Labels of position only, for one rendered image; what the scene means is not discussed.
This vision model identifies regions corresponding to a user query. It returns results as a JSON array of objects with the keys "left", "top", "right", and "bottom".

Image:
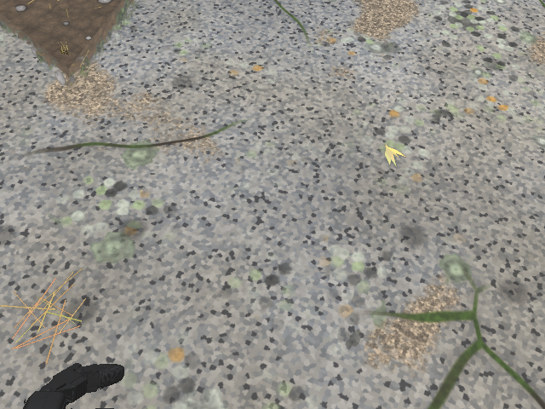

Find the left robot hand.
[{"left": 23, "top": 363, "right": 124, "bottom": 409}]

